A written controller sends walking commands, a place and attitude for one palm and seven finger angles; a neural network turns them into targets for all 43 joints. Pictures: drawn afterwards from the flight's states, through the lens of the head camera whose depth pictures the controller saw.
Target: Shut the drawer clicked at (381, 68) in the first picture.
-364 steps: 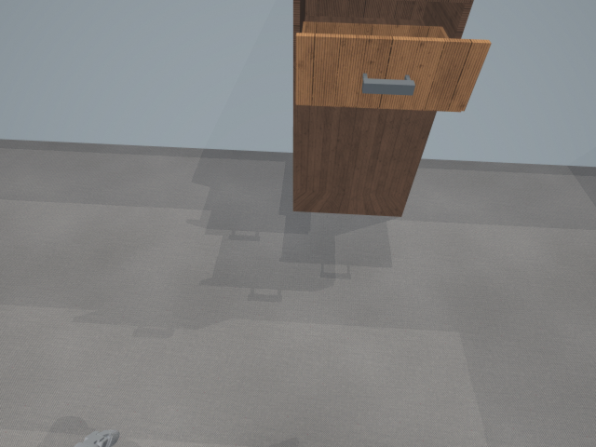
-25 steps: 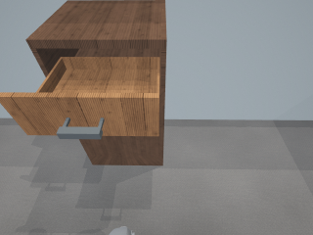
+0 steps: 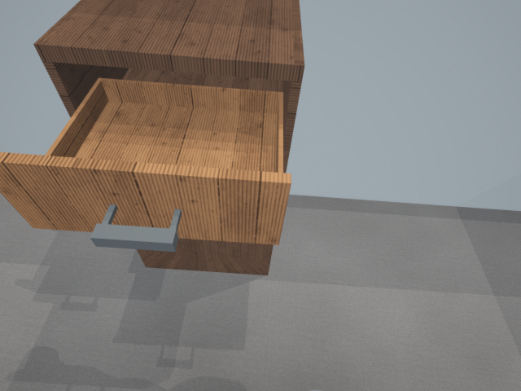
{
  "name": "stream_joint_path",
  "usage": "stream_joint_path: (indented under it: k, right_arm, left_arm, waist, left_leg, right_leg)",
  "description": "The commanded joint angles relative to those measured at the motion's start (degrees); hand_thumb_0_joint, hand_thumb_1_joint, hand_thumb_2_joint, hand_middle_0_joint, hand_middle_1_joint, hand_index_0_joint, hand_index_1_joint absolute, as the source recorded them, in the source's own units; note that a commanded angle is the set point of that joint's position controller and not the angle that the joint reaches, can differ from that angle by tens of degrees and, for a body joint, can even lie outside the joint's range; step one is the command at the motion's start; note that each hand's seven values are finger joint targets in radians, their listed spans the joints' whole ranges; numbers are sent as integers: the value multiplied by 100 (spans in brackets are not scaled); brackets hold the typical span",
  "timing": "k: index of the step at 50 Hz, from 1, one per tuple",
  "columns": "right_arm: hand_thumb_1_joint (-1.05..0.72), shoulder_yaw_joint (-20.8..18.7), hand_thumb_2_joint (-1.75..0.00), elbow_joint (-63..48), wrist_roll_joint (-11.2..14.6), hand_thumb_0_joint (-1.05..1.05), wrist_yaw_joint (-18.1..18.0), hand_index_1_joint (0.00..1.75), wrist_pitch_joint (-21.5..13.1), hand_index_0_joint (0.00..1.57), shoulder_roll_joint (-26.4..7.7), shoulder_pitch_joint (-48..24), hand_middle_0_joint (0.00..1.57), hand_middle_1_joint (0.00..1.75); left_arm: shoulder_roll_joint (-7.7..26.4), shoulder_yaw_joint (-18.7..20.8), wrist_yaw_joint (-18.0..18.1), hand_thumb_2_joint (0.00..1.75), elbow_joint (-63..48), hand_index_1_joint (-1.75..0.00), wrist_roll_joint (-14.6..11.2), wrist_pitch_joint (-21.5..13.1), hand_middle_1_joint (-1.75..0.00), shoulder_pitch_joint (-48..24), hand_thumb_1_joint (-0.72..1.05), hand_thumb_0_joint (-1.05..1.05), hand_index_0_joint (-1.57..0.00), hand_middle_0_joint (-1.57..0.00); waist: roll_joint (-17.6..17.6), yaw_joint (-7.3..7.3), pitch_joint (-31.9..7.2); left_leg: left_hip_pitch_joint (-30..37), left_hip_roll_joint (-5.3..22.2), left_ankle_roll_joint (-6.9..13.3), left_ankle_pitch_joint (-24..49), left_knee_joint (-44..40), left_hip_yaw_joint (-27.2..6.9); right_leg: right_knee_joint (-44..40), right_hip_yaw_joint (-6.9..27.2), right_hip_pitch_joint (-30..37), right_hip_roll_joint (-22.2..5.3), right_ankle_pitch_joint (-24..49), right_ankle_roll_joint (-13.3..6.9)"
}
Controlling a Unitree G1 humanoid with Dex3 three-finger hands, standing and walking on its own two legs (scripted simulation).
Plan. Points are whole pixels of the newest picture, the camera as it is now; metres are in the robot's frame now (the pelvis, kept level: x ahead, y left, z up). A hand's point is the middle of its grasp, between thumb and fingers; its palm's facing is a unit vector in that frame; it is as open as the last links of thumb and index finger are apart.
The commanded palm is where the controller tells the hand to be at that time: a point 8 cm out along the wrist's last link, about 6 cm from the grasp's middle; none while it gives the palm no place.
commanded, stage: come to a stop and stand still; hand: left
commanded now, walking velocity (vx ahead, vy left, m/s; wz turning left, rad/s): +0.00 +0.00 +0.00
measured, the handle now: (140, 225) +0.34 +0.23 +0.04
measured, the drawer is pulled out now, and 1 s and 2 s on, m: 0.27 0.27 0.27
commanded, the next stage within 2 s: look again from close up in 0.68 s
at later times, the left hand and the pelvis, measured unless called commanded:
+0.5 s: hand out of the picture -0.02 +0.10 -0.17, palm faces +0.08 -0.98 -0.21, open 7.2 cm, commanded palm none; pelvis -0.04 -0.08 +0.00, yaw +1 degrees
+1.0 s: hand out of the picture -0.07 +0.11 -0.18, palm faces +0.05 -0.98 -0.18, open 7.4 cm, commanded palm none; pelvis -0.06 -0.05 +0.00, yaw +1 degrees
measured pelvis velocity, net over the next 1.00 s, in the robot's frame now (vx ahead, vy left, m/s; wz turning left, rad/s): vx -0.06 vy -0.05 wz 0.02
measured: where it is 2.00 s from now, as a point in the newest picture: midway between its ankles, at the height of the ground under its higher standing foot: outside the picture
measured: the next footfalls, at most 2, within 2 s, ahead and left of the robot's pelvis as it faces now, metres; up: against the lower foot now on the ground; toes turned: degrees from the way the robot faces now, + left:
right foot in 0.14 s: +0.05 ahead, -0.13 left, +0.00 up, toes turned -2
left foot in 0.42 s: +0.01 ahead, +0.07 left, +0.00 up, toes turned +3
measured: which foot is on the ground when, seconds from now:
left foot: down 0.00-0.18, up 0.20-0.40, down 0.42-1.00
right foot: up 0.00-0.12, down 0.14-1.00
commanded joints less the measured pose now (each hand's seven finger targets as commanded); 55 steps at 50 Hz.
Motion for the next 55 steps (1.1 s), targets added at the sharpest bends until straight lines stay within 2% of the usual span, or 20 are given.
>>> stream_joint_path:
  k: [1, 3, 5, 6, 7, 8, 9, 12, 17, 19, 21, 24, 31, 38, 39, 40, 41, 45, 47, 55]
  right_arm:
    - [-90, -269, -90, -208, -76, 0, 27, 30, 21, 20, -1023, 360, 20, 30]
    - [-90, -301, -90, -196, -91, 0, 70, 30, 61, 20, -1082, 342, 20, 30]
    - [-90, -313, -90, -171, -51, 0, 103, 30, 97, 20, -1018, 427, 20, 30]
    - [-90, -275, -90, -171, -1, 0, 130, 30, 107, 20, -765, 531, 20, 30]
    - [-90, -185, -90, -267, 37, 0, 164, 30, 148, 20, -379, 590, 20, 30]
    - [-90, -149, -90, -345, 8, 0, 212, 30, 187, 20, -372, 480, 20, 30]
    - [-90, -160, -90, -356, -44, 0, 203, 30, 241, 20, -436, 305, 20, 30]
    - [-90, -137, -90, -4, -32, 0, 180, 30, 192, 20, -475, 789, 20, 30]
    - [-90, -41, -90, 226, -13, 0, 110, 30, 110, 20, -323, 1032, 20, 30]
    - [-90, 10, -90, 404, -12, 0, 63, 30, 49, 20, -291, 1345, 20, 30]
    - [-90, 42, -90, 539, -4, 0, 27, 30, -27, 20, -424, 1399, 20, 30]
    - [-90, 76, -90, 642, -4, 0, 16, 30, -66, 20, -389, 1365, 20, 30]
    - [-90, 71, -90, 668, -26, 0, 33, 30, 15, 20, -255, 1633, 20, 30]
    - [-90, 86, -90, 648, -29, 0, 39, 30, -14, 20, -186, 1817, 20, 30]
    - [-90, 126, -90, 260, -39, 0, 134, 30, -154, 20, -499, 1030, 20, 30]
    - [-90, 110, -90, 10, 3, 0, 136, 30, -52, 20, -137, 1408, 20, 30]
    - [-90, 133, -90, 19, -22, 0, 174, 30, -7, 20, -192, 1531, 20, 30]
    - [-90, 138, -90, 45, -59, 0, 176, 30, -89, 20, -288, 1904, 20, 30]
    - [-90, 151, -90, -28, -78, 0, 165, 30, -129, 20, -380, 1757, 20, 30]
    - [-90, 157, -90, -86, -62, 0, 142, 30, -176, 20, -691, 1459, 20, 30]
  left_arm:
    - [138, -1, -18, 90, -326, -30, 11, -27, -30, 532, 90, 0, -20, -20]
    - [108, -38, -27, 90, -319, -30, 11, -85, -30, 601, 90, 0, -20, -20]
    - [213, -33, -24, 90, -181, -30, 31, -165, -30, 897, 90, 0, -20, -20]
    - [468, -29, 3, 90, -194, -30, 65, -218, -30, 888, 90, 0, -20, -20]
    - [848, -10, 15, 90, -304, -30, 76, -275, -30, 554, 90, 0, -20, -20]
    - [1060, -12, -1, 90, -469, -30, 48, -252, -30, 203, 90, 0, -20, -20]
    - [1061, 33, 6, 90, -484, -30, 48, -299, -30, 39, 90, 0, -20, -20]
    - [700, -74, 9, 90, -423, -30, 20, -328, -30, -289, 90, 0, -20, -20]
    - [565, -77, 16, 90, -205, -30, -19, -357, -30, 58, 90, 0, -20, -20]
    - [517, -106, 30, 90, -79, -30, -63, -372, -30, 55, 90, 0, -20, -20]
    - [357, -160, 13, 90, -23, -30, -98, -362, -30, 114, 90, 0, -20, -20]
    - [420, -153, 16, 90, 93, -30, -109, -341, -30, 91, 90, 0, -20, -20]
    - [366, -169, 11, 90, 218, -30, -70, -333, -30, 202, 90, 0, -20, -20]
    - [250, -162, 23, 90, 230, -30, -60, -362, -30, 390, 90, 0, -20, -20]
    - [359, -237, 250, 90, 359, -30, 54, -579, -30, 862, 90, 0, -20, -20]
    - [701, -179, 199, 90, 122, -30, 32, -609, -30, 767, 90, 0, -20, -20]
    - [750, -176, 149, 90, -19, -30, 24, -634, -30, 422, 90, 0, -20, -20]
    - [399, -186, 65, 90, -164, -30, -11, -503, -30, 146, 90, 0, -20, -20]
    - [304, -213, 44, 90, -181, -30, 3, -420, -30, 250, 90, 0, -20, -20]
    - [258, -288, -14, 90, -151, -30, -3, -385, -30, 477, 90, 0, -20, -20]
  waist:
    - [1306, -99, -592]
    - [1425, -81, -555]
    - [990, 53, -572]
    - [283, 42, -379]
    - [-798, -145, -128]
    - [-755, -113, -102]
    - [-1447, -19, 70]
    - [-800, -255, 61]
    - [-499, -106, -82]
    - [-268, -203, -259]
    - [156, -99, -227]
    - [745, -51, -360]
    - [88, -118, 170]
    - [105, -149, 175]
    - [203, 116, 396]
    - [94, -196, -270]
    - [191, -294, -438]
    - [203, -380, 23]
    - [677, -232, 308]
    - [389, -45, 265]
  left_leg:
    - [175, 1413, 796, 1019, -946, -1085]
    - [20, 1314, 692, 79, -961, -1184]
    - [-347, 952, 366, -629, -528, -1010]
    - [-630, 530, 83, -931, 23, -767]
    - [-802, 45, -252, -1415, 609, -331]
    - [-373, -17, -251, -1680, 1034, -444]
    - [-503, -11, -194, -1684, 1450, -635]
    - [-369, -26, -165, -1242, 1829, -686]
    - [-91, -22, -239, -1093, 859, -589]
    - [543, 29, -200, -289, -86, -703]
    - [776, 355, -90, 553, -475, -1023]
    - [514, 366, -95, 487, -609, -987]
    - [374, 161, -126, -471, -737, -794]
    - [359, 119, -102, -488, -719, -775]
    - [-324, 104, -272, -556, 538, -473]
    - [-131, -25, -172, -1329, 945, -734]
    - [108, 37, -161, -1341, 967, -657]
    - [313, 4, -54, -783, 96, -773]
    - [-340, 201, 40, -1029, -506, -1160]
    - [-780, 290, 161, -1736, -1231, -1502]
  right_leg:
    - [-658, -102, 277, -84, -26, -62]
    - [-1487, -276, 635, -9, 153, -98]
    - [-2854, -409, 1383, 70, 1103, -101]
    - [-3629, 83, 1491, -238, 1234, -190]
    - [-4253, 1249, 913, -1228, 800, -589]
    - [-4618, 1444, 107, -1623, 78, -913]
    - [-4741, 1673, -139, -1444, 16, -984]
    - [-4285, 971, 212, -1072, 1199, -1030]
    - [-3922, 761, 897, -938, 2136, -1035]
    - [-3763, 793, 838, -853, 2139, -868]
    - [-3696, 485, 833, -414, 1908, -524]
    - [-3660, 350, 1351, -345, 2010, -419]
    - [-4242, 530, 943, -362, 699, -418]
    - [-4231, 545, 754, -365, 561, -421]
    - [-3822, 848, 1028, -706, 3631, -131]
    - [-4046, 1233, 1059, -1177, 2514, -482]
    - [-4119, 1188, 844, -1232, 1695, -853]
    - [-3801, 542, -7, -534, -215, -700]
    - [-3399, 322, 344, -241, 100, -551]
    - [-3088, 133, 1081, -155, 990, -434]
